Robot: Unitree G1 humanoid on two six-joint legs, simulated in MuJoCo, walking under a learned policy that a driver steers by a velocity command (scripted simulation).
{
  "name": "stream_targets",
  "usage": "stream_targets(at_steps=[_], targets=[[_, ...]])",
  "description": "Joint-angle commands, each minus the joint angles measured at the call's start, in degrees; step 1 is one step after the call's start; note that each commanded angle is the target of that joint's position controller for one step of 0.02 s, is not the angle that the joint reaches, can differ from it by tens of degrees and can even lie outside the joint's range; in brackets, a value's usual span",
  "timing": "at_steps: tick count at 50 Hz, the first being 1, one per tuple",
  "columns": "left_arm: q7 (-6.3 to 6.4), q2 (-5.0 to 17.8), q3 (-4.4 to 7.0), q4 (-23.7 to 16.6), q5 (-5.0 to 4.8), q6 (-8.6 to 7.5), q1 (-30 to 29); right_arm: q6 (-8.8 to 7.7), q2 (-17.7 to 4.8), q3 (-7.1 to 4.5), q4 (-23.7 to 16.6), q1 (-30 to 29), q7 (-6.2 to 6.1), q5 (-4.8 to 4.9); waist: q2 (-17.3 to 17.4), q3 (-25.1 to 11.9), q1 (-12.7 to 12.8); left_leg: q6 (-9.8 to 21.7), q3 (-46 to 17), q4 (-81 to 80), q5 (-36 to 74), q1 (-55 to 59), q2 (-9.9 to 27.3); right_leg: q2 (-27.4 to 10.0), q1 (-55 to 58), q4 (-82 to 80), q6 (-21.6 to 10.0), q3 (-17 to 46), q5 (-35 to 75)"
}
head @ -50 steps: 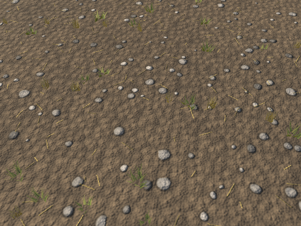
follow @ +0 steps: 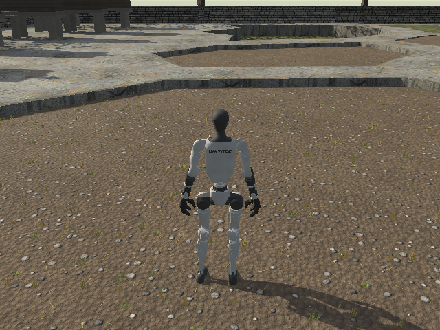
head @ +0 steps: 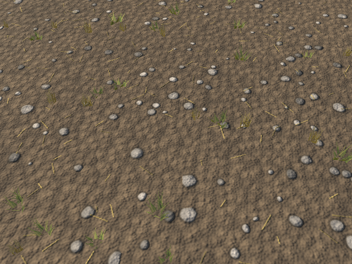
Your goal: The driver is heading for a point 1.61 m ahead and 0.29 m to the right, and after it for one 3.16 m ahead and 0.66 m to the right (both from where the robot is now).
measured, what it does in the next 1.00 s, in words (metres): walks ahead: left foot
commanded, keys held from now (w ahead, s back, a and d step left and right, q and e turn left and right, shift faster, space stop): no key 0.34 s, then w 0.44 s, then w+e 0.22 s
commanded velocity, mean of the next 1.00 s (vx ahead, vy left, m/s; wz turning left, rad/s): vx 0.22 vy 0.00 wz -0.05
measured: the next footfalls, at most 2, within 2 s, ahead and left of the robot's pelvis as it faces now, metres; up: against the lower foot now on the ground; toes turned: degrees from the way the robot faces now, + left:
left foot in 0.66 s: +0.11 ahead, +0.15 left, +0.00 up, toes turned +2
right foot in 1.16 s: +0.47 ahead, -0.07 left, +0.00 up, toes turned -11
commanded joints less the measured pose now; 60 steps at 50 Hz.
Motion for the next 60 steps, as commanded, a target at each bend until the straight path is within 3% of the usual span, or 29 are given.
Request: stream_targets(at_steps=[1,17,19,20,22,23,25,27,29,31,32,33,34,35,36,37,39,40,42,45,49,52,55,56,57,58,59,60], targets=[[0.18,6.2,1.01,-1.5,-0.02,-0.37,1.9,-0.39,-5.8,-0.81,-0.8,1.9,-0.2,0.01,-0.3,-0.2,0.0,1.4,0.2,-2.9,8.4,-0.1,0.8,-3.7,-1.5,-5.9,-0.9,3.7,5.8],[0.27,5.1,0.95,-1.4,-0.1,-0.36,5.0,-0.41,-5.0,-0.22,1.3,3.4,-0.35,0.11,-0.3,0.3,-0.1,1.2,0.6,-3.0,7.9,-0.8,0.9,-3.6,-1.5,-6.0,-1.1,3.7,6.5],[0.56,5.5,1.22,-0.7,-0.35,-0.14,6.4,-0.31,-3.8,0.05,1.9,4.4,-0.46,0.28,-1.8,-0.2,0.1,1.4,3.3,-0.6,-2.9,-1.8,-1.4,-3.4,-1.5,-8.2,-2.0,4.6,-9.9],[0.79,7.8,1.97,-0.9,-0.83,-0.02,6.9,-0.48,-4.0,-0.03,1.5,3.7,-0.49,0.5,-4.3,1.1,0.7,1.8,5.5,3.5,-10.1,-5.0,-3.2,-5.1,-2.2,-10.1,-3.9,7.8,-20.5],[1.01,11.3,3.28,-1.0,-1.25,-0.4,10.0,-1.88,-4.0,0.12,-0.9,0.4,-0.06,0.68,-9.7,4.5,2.3,2.7,6.9,14.7,-12.7,-13.7,-1.8,-15.8,-2.3,-17.6,-10.0,22.3,-34.4],[1.09,12.0,3.76,-1.3,-1.05,-0.95,10.2,-2.84,-4.1,0.1,-1.9,-1.3,0.4,0.96,-9.8,6.8,2.6,3.3,5.7,20.1,-11.9,-16.7,0.8,-20.1,-3.7,-20.2,-12.7,27.9,-33.6],[0.83,10.4,3.72,-2.3,-0.57,-2.2,9.7,-4.3,-4.7,-0.45,-2.7,-1.9,1.34,1.53,-7.4,7.6,1.9,4.3,3.5,28.1,-15.4,-24.3,4.2,-22.5,0.4,-20.7,-13.9,29.7,-26.4],[0.6,9.4,3.66,-3.8,-1.63,-2.73,7.8,-5.53,-4.8,-0.71,-3.1,-1.9,2.06,1.94,-5.5,5.9,0.7,5.1,3.9,21.1,-13.3,-23.1,5.7,-19.5,2.7,-19.5,-10.8,22.8,-18.5],[0.45,10.3,3.89,-4.5,-2.13,-2.4,6.7,-6.23,-3.8,-0.78,-2.6,-1.1,2.5,1.89,-6.2,3.5,-0.4,4.6,7.8,10.8,-8.6,-12.4,3.2,-14.6,-1.3,-17.2,-8.6,14.3,-12.2],[0.27,10.9,4.01,-4.9,-2.44,-1.71,6.6,-6.07,-3.5,-1.37,0.5,5.9,2.75,1.81,-5.3,1.3,-3.4,3.3,12.2,3.1,1.0,3.1,-1.1,-11.3,-9.6,-12.1,-7.8,9.7,-12.3],[0.15,10.0,3.67,-5.2,-2.34,-1.71,6.5,-5.68,-3.9,-1.81,2.1,10.2,2.61,1.78,-3.9,0.5,-5.1,3.1,12.2,1.8,0.9,8.7,-1.9,-9.8,-13.1,-8.3,-7.1,8.5,-12.3],[-0.21,7.1,2.75,-6.1,-1.87,-2.16,5.0,-5.56,-5.6,-2.37,2.8,14.8,2.36,1.72,1.2,-0.2,-7.3,4.7,4.1,-2.2,-2.6,14.7,3.4,-6.7,-18.3,2.9,-4.7,4.7,-8.1],[-0.64,2.3,1.48,-7.8,-0.78,-3.0,4.5,-5.5,-11.5,-3.44,2.8,20.9,1.98,1.4,15.9,-3.6,-8.2,10.2,-17.3,-10.8,-11.0,20.3,17.0,-1.5,-26.8,24.9,-0.9,-2.9,-11.1],[-0.6,2.8,1.84,-9.4,-1.99,-4.02,4.2,-6.42,-13.7,-3.46,3.4,22.6,2.92,0.28,17.4,-2.9,-7.4,17.4,-36.5,-17.8,-23.3,19.0,24.2,0.6,-35.0,37.5,-1.4,2.3,-17.1],[-0.78,5.8,2.35,-10.2,-3.15,-4.84,2.6,-7.37,-10.6,-2.4,1.7,16.4,3.35,0.4,9.1,2.9,-4.9,17.1,-33.8,-18.0,-26.8,15.4,24.0,-3.9,-40.1,43.4,-2.7,5.5,-12.5],[-1.19,7.0,2.64,-10.1,-3.18,-5.4,2.1,-7.85,-7.9,-1.58,0.1,11.9,3.76,0.53,6.4,4.9,-3.5,14.8,-26.1,-17.8,-21.9,13.2,20.7,-6.1,-40.7,43.7,-3.5,5.5,-5.9],[-1.26,7.9,3.48,-9.5,-1.71,-5.73,1.9,-7.69,-6.5,-0.84,-1.7,8.0,4.29,0.4,4.6,4.5,-1.6,11.5,-14.1,-18.3,-5.8,11.0,15.7,-8.7,-37.2,38.0,-3.0,4.1,2.1],[-1.61,7.6,3.65,-9.1,-1.63,-5.41,2.0,-7.28,-5.3,-0.48,-1.5,8.8,4.09,0.13,5.3,3.7,-1.5,10.2,-8.8,-18.3,1.0,10.6,13.8,-9.2,-35.0,36.1,-2.5,3.3,4.5],[-2.12,5.3,3.38,-9.1,-1.62,-4.5,1.1,-6.95,-5.7,-0.53,-0.6,12.4,3.33,-0.38,5.1,2.7,-2.1,10.1,-2.6,-18.1,12.3,11.3,12.3,-9.0,-34.8,34.3,-1.1,1.7,7.9],[-2.23,3.3,2.77,-12.3,-1.79,-3.81,-5.4,-6.67,-6.9,-0.73,-0.8,13.3,2.23,-0.84,3.3,4.1,-3.1,10.3,3.0,-19.4,18.6,9.5,11.9,-7.5,-35.7,25.9,0.1,2.3,12.8],[-3.13,2.1,1.89,-16.1,-1.66,-3.87,-13.5,-6.77,-7.9,-0.85,-1.5,14.1,1.38,-0.35,3.2,5.5,-4.6,9.4,9.2,-21.9,19.5,7.8,11.8,-5.7,-30.2,12.9,-0.6,-1.5,20.2],[-4.44,2.0,1.64,-18.4,-1.75,-4.04,-17.2,-6.15,-8.1,-1.07,-1.2,15.6,1.28,0.07,2.8,6.3,-4.6,9.1,11.9,-19.2,26.8,13.5,13.8,-4.7,-30.0,8.5,-2.6,-3.0,18.5],[-5.43,4.8,3.0,-19.4,-1.68,-4.26,-14.2,-4.96,-10.5,-1.79,-3.0,13.2,0.65,-0.12,5.9,1.0,-0.5,7.8,14.5,-7.8,56.9,19.6,15.1,-0.4,-22.5,8.7,-5.8,-7.0,11.1],[-5.55,6.9,4.15,-18.3,-1.83,-4.1,-8.4,-4.26,-11.3,-2.08,-3.8,12.2,0.32,-0.5,7.4,-3.0,2.7,7.2,15.2,0.9,65.1,20.1,15.1,1.7,-16.0,9.3,-6.9,-8.0,8.7],[-5.36,9.9,5.81,-16.1,-1.96,-3.85,0.6,-3.77,-12.1,-2.2,-5.0,10.8,0.26,-0.56,7.3,-8.1,7.3,6.1,15.9,12.9,65.4,16.1,13.9,3.3,-3.4,6.4,-8.8,-7.5,10.5],[-4.33,13.9,7.52,-14.5,-1.69,-3.12,9.3,-4.21,-11.9,-1.83,-6.7,10.3,0.37,-0.85,2.8,-13.4,10.8,4.4,15.6,29.6,49.3,1.8,11.6,-3.1,14.3,4.8,-11.8,4.3,8.0],[-3.89,17.9,8.07,-14.6,-1.44,-2.95,10.8,-6.16,-2.1,1.06,-8.9,17.4,2.3,-1.64,-12.8,-21.4,3.8,1.0,10.8,52.8,-11.2,-24.9,-1.4,-19.8,35.8,0.5,-23.9,38.4,-3.8],[-3.27,13.7,7.09,-14.2,-0.87,-3.0,12.4,-9.15,-6.4,0.08,-9.9,11.1,3.24,0.73,-8.3,-24.2,7.4,2.9,-1.0,60.1,-16.9,-31.4,-2.3,-21.0,36.6,-8.9,-23.5,48.9,-7.4]])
